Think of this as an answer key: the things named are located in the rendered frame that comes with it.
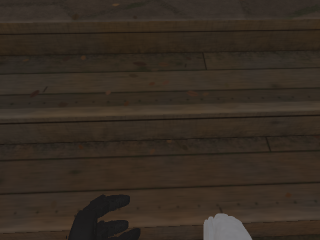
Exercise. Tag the right robot shin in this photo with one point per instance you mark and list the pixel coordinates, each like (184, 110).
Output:
(221, 214)

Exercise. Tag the robot left hand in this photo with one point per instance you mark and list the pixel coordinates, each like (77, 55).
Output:
(86, 226)

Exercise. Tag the right robot thigh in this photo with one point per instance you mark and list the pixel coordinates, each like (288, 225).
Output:
(224, 227)

